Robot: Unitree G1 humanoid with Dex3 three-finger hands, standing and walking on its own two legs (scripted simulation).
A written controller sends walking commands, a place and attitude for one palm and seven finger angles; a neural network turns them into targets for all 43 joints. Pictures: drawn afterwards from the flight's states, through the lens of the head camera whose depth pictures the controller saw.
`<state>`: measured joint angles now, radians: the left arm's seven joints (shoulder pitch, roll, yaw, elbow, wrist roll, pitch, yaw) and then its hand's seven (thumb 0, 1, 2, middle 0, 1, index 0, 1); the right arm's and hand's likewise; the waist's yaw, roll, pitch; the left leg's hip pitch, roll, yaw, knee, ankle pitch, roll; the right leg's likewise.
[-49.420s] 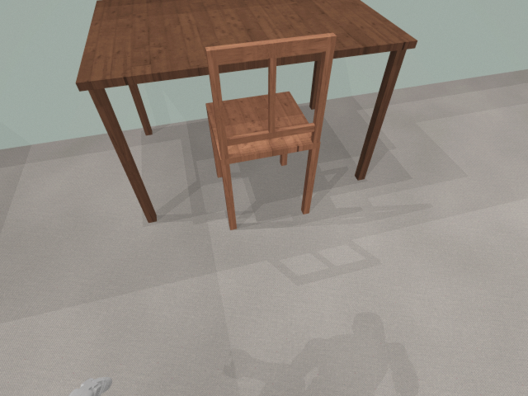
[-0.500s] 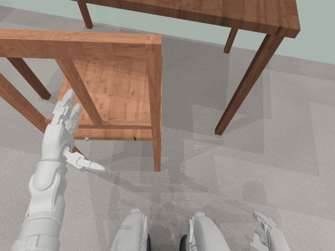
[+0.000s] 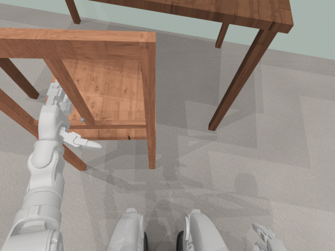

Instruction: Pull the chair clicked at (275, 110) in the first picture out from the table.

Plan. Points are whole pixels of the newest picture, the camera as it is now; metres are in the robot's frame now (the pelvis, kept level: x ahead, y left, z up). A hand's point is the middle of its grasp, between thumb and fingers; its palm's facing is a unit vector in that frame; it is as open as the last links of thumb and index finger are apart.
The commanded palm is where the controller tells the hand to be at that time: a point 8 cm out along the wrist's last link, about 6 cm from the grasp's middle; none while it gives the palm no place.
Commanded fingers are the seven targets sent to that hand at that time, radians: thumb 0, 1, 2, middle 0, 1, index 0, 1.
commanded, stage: push the fingers through the gap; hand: left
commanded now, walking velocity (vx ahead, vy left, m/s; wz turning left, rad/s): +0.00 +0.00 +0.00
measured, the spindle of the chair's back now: (75, 96) +0.47 +0.23 +0.02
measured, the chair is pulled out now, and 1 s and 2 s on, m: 0.19 0.19 0.20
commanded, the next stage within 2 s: hook a spindle and tug to test in 0.74 s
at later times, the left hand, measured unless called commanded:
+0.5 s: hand (86, 106) +0.44 +0.20 +0.02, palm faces +0.03 -1.00 -0.03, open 16.9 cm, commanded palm +0.42 +0.24 +0.03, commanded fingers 0.00 -0.50 0.30 -0.06 -0.08 -0.06 -0.08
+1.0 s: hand (86, 107) +0.44 +0.20 +0.02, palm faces +0.05 -1.00 -0.03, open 16.7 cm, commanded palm +0.42 +0.23 +0.03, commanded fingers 0.00 -0.50 0.30 -0.22 -0.57 -0.22 -0.57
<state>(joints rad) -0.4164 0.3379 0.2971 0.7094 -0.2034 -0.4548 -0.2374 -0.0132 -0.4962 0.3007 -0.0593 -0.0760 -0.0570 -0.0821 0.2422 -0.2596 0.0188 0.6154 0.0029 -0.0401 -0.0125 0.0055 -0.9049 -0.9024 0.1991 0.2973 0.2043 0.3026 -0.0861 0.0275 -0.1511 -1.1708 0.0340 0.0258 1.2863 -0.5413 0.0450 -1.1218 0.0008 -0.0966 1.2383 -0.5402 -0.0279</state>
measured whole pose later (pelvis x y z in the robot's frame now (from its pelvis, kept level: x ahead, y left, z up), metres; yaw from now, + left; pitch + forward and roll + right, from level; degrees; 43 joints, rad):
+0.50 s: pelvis +0.00 +0.01 +0.00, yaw +0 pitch +26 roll -4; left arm -0.60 0.37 0.31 0.89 -0.16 -0.50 -0.20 -0.01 -0.50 0.30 -0.06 -0.08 -0.06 -0.08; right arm 0.26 -0.26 0.02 0.63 -0.01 0.02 0.00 0.00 -0.91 -0.90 0.20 0.30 0.20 0.30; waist -0.11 0.03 -0.15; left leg -1.22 0.03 0.03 1.30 -0.54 0.06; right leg -1.16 0.00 -0.09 1.25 -0.53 -0.02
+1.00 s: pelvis +0.00 +0.00 +0.00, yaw +0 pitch +25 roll -3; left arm -0.57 0.36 0.30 0.88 -0.17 -0.49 -0.19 -0.01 -0.50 0.30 -0.09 -0.18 -0.08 -0.19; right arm 0.26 -0.26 0.01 0.62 -0.01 0.06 0.01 0.00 -0.91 -0.90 0.20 0.30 0.20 0.30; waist -0.10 0.03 -0.15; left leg -1.19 0.03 0.02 1.28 -0.54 0.05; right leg -1.14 0.00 -0.10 1.23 -0.53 -0.03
